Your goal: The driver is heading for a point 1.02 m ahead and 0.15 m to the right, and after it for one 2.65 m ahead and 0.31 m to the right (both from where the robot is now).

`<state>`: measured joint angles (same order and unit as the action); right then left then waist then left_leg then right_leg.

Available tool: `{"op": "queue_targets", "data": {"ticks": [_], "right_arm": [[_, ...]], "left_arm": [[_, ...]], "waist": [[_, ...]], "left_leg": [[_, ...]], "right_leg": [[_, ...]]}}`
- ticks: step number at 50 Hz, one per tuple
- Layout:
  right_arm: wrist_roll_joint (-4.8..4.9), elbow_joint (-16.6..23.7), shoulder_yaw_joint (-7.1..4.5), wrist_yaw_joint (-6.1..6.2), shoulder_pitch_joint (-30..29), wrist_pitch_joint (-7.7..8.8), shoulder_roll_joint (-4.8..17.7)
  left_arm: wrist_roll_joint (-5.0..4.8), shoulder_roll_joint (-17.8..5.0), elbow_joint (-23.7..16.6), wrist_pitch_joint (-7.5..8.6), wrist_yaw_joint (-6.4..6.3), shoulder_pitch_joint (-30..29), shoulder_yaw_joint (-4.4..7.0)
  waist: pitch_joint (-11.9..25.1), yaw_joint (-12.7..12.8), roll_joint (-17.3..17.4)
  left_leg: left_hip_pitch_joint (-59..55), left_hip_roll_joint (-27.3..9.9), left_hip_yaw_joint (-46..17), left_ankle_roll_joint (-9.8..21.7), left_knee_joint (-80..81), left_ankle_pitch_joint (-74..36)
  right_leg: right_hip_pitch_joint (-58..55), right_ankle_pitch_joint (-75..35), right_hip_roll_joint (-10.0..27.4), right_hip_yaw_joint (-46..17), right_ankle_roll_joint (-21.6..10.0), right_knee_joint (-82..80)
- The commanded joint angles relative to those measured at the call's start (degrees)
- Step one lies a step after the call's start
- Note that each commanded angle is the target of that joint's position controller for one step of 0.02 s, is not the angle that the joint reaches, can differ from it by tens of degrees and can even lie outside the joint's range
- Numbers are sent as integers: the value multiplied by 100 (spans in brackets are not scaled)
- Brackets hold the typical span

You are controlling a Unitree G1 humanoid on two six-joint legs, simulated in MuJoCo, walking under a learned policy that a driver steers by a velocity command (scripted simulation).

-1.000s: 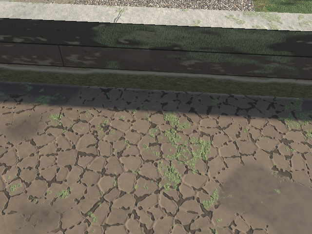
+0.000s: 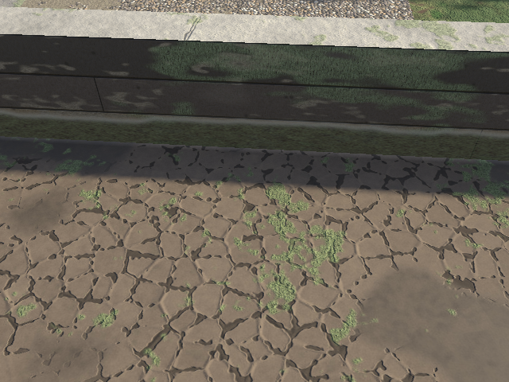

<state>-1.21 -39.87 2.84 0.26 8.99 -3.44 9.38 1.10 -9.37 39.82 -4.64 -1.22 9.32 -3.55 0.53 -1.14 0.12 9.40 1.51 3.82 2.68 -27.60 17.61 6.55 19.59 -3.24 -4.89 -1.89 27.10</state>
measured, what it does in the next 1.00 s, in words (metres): stands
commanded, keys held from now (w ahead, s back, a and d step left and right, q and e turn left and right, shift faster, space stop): w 1.00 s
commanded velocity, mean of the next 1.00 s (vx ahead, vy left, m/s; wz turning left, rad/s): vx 0.47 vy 0.00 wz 0.00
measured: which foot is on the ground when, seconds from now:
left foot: down 0.00-1.00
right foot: down 0.00-1.00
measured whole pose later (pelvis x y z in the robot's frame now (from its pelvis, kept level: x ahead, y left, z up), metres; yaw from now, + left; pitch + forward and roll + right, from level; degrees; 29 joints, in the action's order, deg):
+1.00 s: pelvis +0.00 +0.00 -0.01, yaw +0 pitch -2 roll +0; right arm -1.3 -34.6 3.0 1.0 8.5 -3.7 9.0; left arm 1.5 -9.6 37.0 -4.2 -1.0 6.9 -3.2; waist 0.1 -1.0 0.1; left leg 12.7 0.9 4.2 2.7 -37.0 22.8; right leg 9.7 24.6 -3.7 -4.6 -1.8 36.1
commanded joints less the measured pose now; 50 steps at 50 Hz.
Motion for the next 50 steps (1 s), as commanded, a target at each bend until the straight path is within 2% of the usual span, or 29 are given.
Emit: {"op": "queue_targets", "data": {"ticks": [1, 2, 3, 4, 5, 6, 7, 8, 9, 10, 11, 12, 13, 14, 15, 17, 18, 19, 20, 23, 24, 25, 26, 29, 40, 41, 42, 44, 50], "right_arm": [[-43, 605, -113, 1, -422, 97, 393], [12, 492, -105, 67, -105, 82, 429], [34, 542, -104, 91, -278, 57, 454], [-16, 720, -104, 34, -630, 69, 411], [-62, 733, -107, 12, -496, 86, 366], [-68, 741, -106, 3, -449, 95, 355], [-13, 650, -100, 74, -146, 91, 372], [18, 698, -99, 91, -333, 76, 391], [22, 745, -104, 102, -409, 58, 412], [-21, 885, -106, 33, -714, 67, 391], [-18, 777, -101, 83, -268, 65, 372], [4, 795, -95, 89, -366, 53, 383], [-42, 938, -107, 26, -692, 75, 381], [-28, 823, -102, 79, -267, 85, 357], [7, 846, -100, 87, -376, 67, 383], [8, 891, -104, 95, -447, 54, 393], [-39, 1008, -111, 26, -719, 70, 388], [-30, 890, -103, 78, -283, 76, 355], [-2, 902, -99, 85, -378, 69, 370], [7, 953, -106, 93, -454, 51, 391], [-45, 1054, -109, 24, -722, 71, 382], [-35, 935, -103, 77, -281, 84, 344], [-4, 945, -98, 84, -382, 75, 361], [6, 990, -103, 90, -465, 55, 379], [-8, 1027, -99, 88, -439, 66, 367], [-61, 1115, -106, 21, -707, 89, 365], [-42, 995, -98, 75, -275, 101, 327], [-1, 1021, -97, 91, -442, 81, 353], [-7, 1044, -93, 83, -450, 69, 355]], "left_arm": [[23, -497, -617, 61, -20, -441, 137], [13, -471, -444, 86, -41, -151, 137], [23, -407, -489, 89, -29, -280, 116], [16, -438, -704, 61, -15, -604, 109], [24, -512, -714, 52, -16, -553, 145], [22, -523, -746, 44, -17, -560, 154], [17, -464, -591, 83, -42, -276, 148], [28, -410, -630, 95, -32, -410, 127], [40, -399, -650, 99, -27, -473, 123], [19, -469, -836, 57, -9, -763, 127], [31, -470, -659, 86, -30, -425, 151], [32, -428, -684, 93, -19, -494, 132], [21, -485, -870, 63, -2, -779, 134], [30, -480, -684, 103, -27, -455, 157], [34, -442, -721, 108, -20, -544, 142], [42, -425, -724, 117, -10, -587, 133], [20, -504, -897, 73, 6, -848, 141], [28, -481, -714, 107, -17, -512, 160], [33, -441, -740, 117, -12, -576, 143], [41, -429, -750, 125, -2, -632, 139], [19, -502, -905, 79, 14, -877, 141], [28, -479, -729, 119, -12, -537, 163], [33, -436, -754, 126, -7, -607, 144], [41, -420, -764, 129, 3, -663, 138], [34, -430, -756, 146, 10, -648, 139], [17, -508, -911, 98, 24, -890, 145], [25, -479, -738, 136, -6, -559, 165], [37, -407, -775, 140, 0, -658, 137], [38, -424, -773, 142, 20, -666, 138]], "waist": [[255, -23, -38], [534, 24, -124], [122, 51, -81], [-122, 2, 28], [214, -34, -24], [285, -40, -39], [660, 22, -104], [313, 42, -78], [192, 47, -45], [-65, -12, 47], [503, 10, -53], [233, 30, -16], [5, -15, 86], [618, 4, -47], [303, 24, -37], [231, 29, 16], [-5, -29, 89], [598, -3, -22], [355, 18, -10], [228, 22, 20], [12, -34, 104], [650, -9, -26], [385, 13, -18], [240, 21, 15], [264, 12, 4], [49, -43, 78], [683, -16, -56], [344, 22, -10], [267, 17, 21]], "left_leg": [[-85, -474, -360, 167, -103, -2032], [-156, -469, -470, 175, 56, -1125], [46, -455, -484, 171, 87, -1051], [169, -458, -341, 150, -216, -2022], [48, -458, -322, 141, -324, -2154], [78, -447, -298, 122, -383, -2207], [-72, -451, -423, 137, -195, -1299], [57, -452, -456, 147, -149, -1237], [102, -466, -472, 155, -153, -1253], [237, -467, -314, 126, -438, -2214], [20, -465, -427, 139, -279, -1399], [157, -463, -449, 143, -233, -1316], [266, -461, -308, 113, -503, -2257], [-5, -465, -423, 134, -347, -1455], [145, -463, -444, 132, -289, -1379], [169, -475, -461, 145, -292, -1385], [292, -467, -302, 104, -562, -2324], [49, -467, -411, 120, -398, -1517], [160, -464, -435, 123, -343, -1425], [205, -474, -450, 130, -331, -1421], [325, -468, -292, 95, -605, -2339], [52, -465, -404, 110, -436, -1533], [176, -463, -427, 112, -376, -1428], [230, -476, -445, 122, -350, -1399], [239, -460, -427, 114, -387, -1387], [342, -455, -279, 78, -657, -2317], [70, -453, -382, 92, -491, -1524], [219, -462, -417, 103, -406, -1401], [270, -473, -430, 117, -392, -1345]], "right_leg": [[242, -2497, 441, -372, -196, 99], [37, -1437, 303, -261, -196, 44], [255, -1291, 255, -243, -171, 40], [468, -2425, 395, -359, -166, 189], [307, -2707, 427, -395, -193, 299], [269, -2831, 425, -388, -191, 363], [39, -1703, 305, -281, -174, 282], [224, -1516, 259, -264, -157, 259], [300, -1452, 241, -258, -145, 268], [503, -2586, 367, -361, -143, 397], [162, -1682, 270, -279, -147, 380], [293, -1549, 239, -261, -133, 361], [474, -2691, 376, -375, -127, 463], [117, -1790, 288, -299, -144, 445], [263, -1622, 237, -262, -128, 421], [312, -1579, 239, -271, -119, 424], [493, -2734, 361, -370, -116, 532], [139, -1840, 277, -290, -127, 511], [248, -1684, 242, -266, -116, 479], [320, -1615, 228, -264, -108, 477], [498, -2776, 363, -371, -105, 579], [125, -1880, 280, -295, -121, 552], [247, -1704, 242, -268, -109, 514], [332, -1592, 227, -265, -100, 500], [319, -1701, 246, -287, -107, 527], [496, -2879, 375, -394, -108, 623], [128, -1971, 291, -311, -122, 598], [298, -1697, 244, -279, -100, 537], [345, -1607, 236, -284, -96, 543]]}}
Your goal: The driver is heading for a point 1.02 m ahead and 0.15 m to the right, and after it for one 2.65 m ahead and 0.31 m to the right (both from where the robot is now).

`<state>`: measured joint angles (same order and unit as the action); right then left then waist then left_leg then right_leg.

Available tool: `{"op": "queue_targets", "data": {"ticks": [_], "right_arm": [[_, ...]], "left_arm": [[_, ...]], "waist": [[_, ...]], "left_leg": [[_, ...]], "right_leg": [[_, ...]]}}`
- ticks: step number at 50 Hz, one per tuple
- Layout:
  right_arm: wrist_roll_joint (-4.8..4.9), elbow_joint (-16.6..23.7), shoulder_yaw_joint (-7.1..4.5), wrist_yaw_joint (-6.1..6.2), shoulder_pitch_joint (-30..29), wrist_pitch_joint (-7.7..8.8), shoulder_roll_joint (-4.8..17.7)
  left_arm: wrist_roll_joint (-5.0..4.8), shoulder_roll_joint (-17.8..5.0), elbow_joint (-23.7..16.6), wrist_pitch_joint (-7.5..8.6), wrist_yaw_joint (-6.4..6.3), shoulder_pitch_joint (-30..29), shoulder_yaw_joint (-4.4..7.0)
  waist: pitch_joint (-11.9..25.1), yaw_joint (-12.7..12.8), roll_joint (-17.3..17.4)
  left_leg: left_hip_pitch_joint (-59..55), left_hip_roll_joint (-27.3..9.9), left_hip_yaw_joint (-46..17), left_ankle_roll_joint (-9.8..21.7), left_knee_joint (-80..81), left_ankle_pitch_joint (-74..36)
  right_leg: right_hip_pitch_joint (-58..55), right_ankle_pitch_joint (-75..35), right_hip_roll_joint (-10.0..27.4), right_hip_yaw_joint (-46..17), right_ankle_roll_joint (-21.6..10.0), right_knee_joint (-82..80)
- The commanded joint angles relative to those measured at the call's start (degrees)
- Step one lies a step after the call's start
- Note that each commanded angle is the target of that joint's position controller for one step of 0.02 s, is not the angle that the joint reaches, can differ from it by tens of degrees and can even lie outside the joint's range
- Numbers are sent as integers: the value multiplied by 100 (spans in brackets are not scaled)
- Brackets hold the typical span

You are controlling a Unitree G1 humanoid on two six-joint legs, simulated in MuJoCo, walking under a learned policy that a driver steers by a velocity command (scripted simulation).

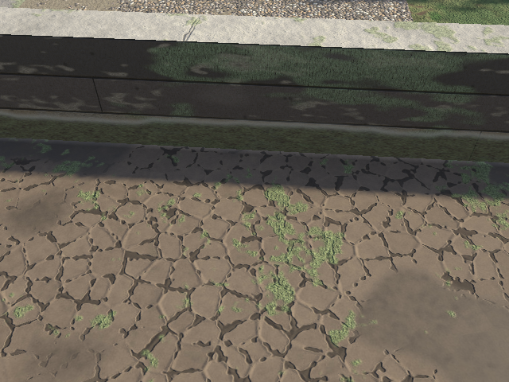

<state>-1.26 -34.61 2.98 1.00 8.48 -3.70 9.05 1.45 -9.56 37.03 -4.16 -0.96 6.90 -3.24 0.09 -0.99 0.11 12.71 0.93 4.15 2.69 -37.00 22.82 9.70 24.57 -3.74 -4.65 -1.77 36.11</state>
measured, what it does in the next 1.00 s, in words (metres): stands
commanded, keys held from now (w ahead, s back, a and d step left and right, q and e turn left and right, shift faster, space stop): w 0.90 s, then no key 0.10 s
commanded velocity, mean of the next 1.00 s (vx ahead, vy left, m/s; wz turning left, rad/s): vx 0.49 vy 0.00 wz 0.00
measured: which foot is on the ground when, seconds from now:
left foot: down 0.00-1.00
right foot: down 0.00-1.00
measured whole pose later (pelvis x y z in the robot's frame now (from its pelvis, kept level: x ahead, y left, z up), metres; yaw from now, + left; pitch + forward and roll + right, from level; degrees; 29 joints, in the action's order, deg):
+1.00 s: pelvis +0.00 +0.00 +0.00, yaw +0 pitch -1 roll +0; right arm -1.7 -34.8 3.1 0.6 8.8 -3.4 8.9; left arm 1.5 -9.4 36.9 -4.5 -0.8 7.1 -3.3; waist 0.4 -1.0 0.2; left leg 12.7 0.7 4.6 2.6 -36.7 22.9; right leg 9.8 24.4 -3.8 -4.9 -1.7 35.7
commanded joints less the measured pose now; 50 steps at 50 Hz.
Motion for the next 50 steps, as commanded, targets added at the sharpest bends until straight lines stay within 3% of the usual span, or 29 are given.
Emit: {"op": "queue_targets", "data": {"ticks": [1, 10, 11, 12, 13, 16, 25, 26, 27, 28, 31, 41, 42, 43, 44, 48, 49, 50], "right_arm": [[-2, 520, -107, 10, -398, 97, 391], [-6, 527, -107, 13, -386, 101, 389], [-61, 611, -113, -54, -652, 124, 388], [-38, 490, -107, 1, -219, 135, 351], [-6, 495, -103, 10, -324, 125, 369], [4, 527, -105, 16, -413, 99, 383], [-6, 535, -104, 12, -384, 104, 387], [-61, 620, -110, -55, -650, 127, 386], [-39, 499, -104, -1, -215, 139, 347], [-7, 504, -100, 8, -320, 128, 366], [3, 536, -102, 15, -408, 103, 380], [-7, 541, -102, 13, -373, 107, 385], [-63, 624, -109, -55, -639, 129, 384], [-40, 503, -102, 0, -204, 141, 346], [-8, 508, -98, 9, -309, 130, 366], [-8, 461, -76, 13, -238, 98, 363], [-72, 542, -71, -58, -496, 124, 352], [-114, 461, -47, -87, -303, 148, 255]], "left_arm": [[1, -408, -494, 97, -7, -425, 109], [-2, -408, -495, 101, -10, -419, 109], [-16, -487, -648, 52, 4, -661, 114], [-10, -456, -475, 90, -27, -330, 135], [-6, -410, -502, 94, -24, -398, 115], [3, -389, -515, 88, -12, -449, 107], [-2, -407, -506, 100, -6, -432, 109], [-16, -486, -659, 51, 7, -674, 114], [-10, -455, -486, 90, -23, -344, 135], [-7, -408, -513, 95, -21, -411, 114], [3, -386, -525, 89, -9, -460, 107], [-1, -404, -511, 101, -6, -432, 109], [-14, -484, -663, 50, 7, -673, 114], [-9, -452, -489, 90, -24, -342, 134], [-6, -406, -516, 95, -21, -407, 114], [13, -349, -442, 78, 5, -320, 88], [3, -397, -608, 35, 22, -602, 78], [26, -354, -562, 27, 15, -550, 60]], "waist": [[309, 1, 16], [321, -2, 6], [99, -57, 84], [742, -32, -55], [479, -7, -41], [320, 4, 13], [315, -1, 5], [93, -56, 84], [738, -33, -57], [474, -7, -43], [317, 3, 13], [322, -2, 7], [97, -57, 88], [745, -34, -55], [483, -8, -41], [227, 0, -2], [-56, -56, 100], [318, -101, 53]], "left_leg": [[-58, -414, -462, 115, 547, -1858], [-68, -406, -444, 110, 521, -1890], [33, -401, -299, 73, 251, -2826], [-241, -400, -401, 88, 418, -2034], [-119, -400, -421, 92, 478, -1932], [-61, -417, -441, 108, 518, -1903], [-46, -412, -437, 111, 512, -1855], [51, -407, -292, 73, 240, -2796], [-223, -407, -394, 88, 410, -2001], [-100, -406, -414, 93, 470, -1898], [-45, -423, -433, 109, 511, -1872], [-43, -416, -426, 112, 499, -1852], [52, -410, -281, 74, 227, -2796], [-223, -410, -383, 88, 396, -2006], [-100, -410, -402, 93, 456, -1903], [-20, -479, -491, 133, 673, -1626], [26, -476, -384, 101, 500, -2542], [-230, -535, -430, 76, 610, -2625]], "right_leg": [[29, -2112, 288, -311, -110, -358], [20, -2202, 293, -318, -118, -342], [204, -3382, 420, -425, -119, -247], [-171, -2474, 337, -341, -134, -271], [-53, -2281, 297, -309, -121, -312], [41, -2128, 275, -301, -109, -331], [41, -2164, 288, -321, -117, -328], [230, -3345, 414, -428, -118, -235], [-148, -2434, 332, -345, -133, -260], [-31, -2243, 292, -313, -119, -301], [60, -2097, 271, -305, -109, -319], [52, -2163, 284, -322, -116, -313], [243, -3347, 409, -429, -117, -220], [-138, -2437, 327, -345, -133, -244], [-22, -2247, 288, -313, -119, -285], [71, -1899, 302, -394, -119, -496], [308, -3070, 441, -519, -114, -445], [151, -3308, 511, -566, -111, -515]]}}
